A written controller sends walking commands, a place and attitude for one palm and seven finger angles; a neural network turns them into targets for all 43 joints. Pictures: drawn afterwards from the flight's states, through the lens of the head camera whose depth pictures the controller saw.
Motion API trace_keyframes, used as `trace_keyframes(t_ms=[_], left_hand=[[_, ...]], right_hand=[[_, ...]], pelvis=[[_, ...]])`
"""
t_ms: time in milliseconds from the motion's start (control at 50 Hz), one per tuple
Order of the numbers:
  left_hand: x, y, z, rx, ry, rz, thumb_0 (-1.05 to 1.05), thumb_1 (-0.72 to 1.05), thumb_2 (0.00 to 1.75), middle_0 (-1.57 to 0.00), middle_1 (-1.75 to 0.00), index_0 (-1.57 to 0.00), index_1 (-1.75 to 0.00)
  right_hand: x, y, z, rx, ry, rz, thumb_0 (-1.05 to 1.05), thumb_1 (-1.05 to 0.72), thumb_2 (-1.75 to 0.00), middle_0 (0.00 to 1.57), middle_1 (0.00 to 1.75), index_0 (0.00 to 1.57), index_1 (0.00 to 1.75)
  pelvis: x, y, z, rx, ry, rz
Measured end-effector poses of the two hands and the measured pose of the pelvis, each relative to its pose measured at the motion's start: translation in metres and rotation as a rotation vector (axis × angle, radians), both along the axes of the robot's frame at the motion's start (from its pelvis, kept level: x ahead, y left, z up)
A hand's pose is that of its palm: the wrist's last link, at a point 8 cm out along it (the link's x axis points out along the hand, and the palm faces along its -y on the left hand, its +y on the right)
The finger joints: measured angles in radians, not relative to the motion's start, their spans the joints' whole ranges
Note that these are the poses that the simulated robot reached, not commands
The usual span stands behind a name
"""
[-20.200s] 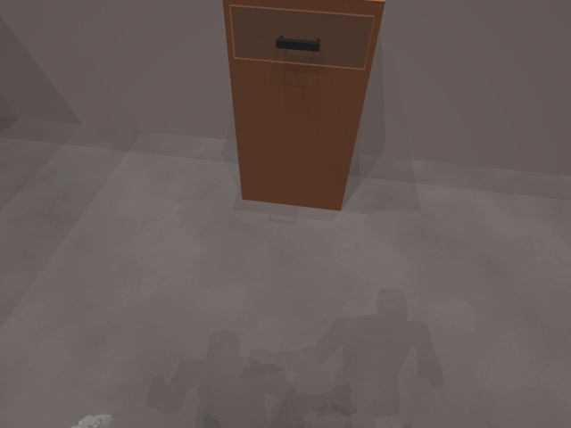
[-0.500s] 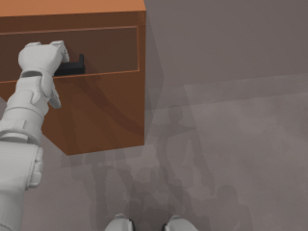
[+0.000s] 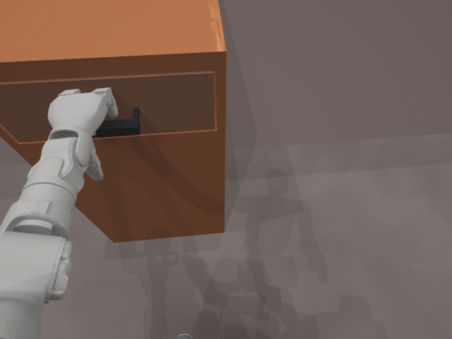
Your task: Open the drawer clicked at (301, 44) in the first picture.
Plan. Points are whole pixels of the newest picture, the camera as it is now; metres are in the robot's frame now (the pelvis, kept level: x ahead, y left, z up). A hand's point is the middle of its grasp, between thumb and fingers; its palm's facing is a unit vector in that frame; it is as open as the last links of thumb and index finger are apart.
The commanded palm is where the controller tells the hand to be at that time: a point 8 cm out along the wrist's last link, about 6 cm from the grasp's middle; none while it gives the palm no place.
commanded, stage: re-aim the fingers above the handle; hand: left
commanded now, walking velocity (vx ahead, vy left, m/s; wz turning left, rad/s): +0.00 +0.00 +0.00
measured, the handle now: (105, 121) +0.53 +0.22 +0.05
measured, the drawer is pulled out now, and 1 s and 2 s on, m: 0.00 0.00 0.00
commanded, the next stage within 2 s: lower the fingers behind the handle in 1.86 s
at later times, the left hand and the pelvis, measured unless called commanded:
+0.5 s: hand (90, 127) +0.48 +0.23 +0.08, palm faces -0.05 -0.02 -1.00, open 13.2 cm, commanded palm +0.49 +0.23 +0.15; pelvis -0.01 +0.00 +0.00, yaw +0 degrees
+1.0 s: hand (92, 121) +0.48 +0.22 +0.10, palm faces -0.01 -0.03 -1.00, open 13.5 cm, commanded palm +0.47 +0.22 +0.16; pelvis -0.01 +0.01 +0.00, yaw +0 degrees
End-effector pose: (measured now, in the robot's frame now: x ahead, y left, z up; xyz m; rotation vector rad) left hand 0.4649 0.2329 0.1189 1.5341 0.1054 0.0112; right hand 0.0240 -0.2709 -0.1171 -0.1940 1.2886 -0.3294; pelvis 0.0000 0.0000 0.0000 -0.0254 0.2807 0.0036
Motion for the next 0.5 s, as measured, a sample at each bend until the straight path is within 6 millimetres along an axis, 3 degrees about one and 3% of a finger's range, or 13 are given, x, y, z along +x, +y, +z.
trace_keyframes(t_ms=[500], left_hand=[[-0.001,-0.003,0.016,0.015,-0.01,0.0,0.0,-0.49,0.3,-0.37,-1.21,-0.44,-1.23]], right_hand=[[-0.042,-0.003,0.001,-0.001,0.064,-0.046,0.0,-0.9,-0.9,0.2,0.3,0.2,0.3]], pelvis=[[-0.008,-0.002,0.001,0.002,-0.012,-0.004]])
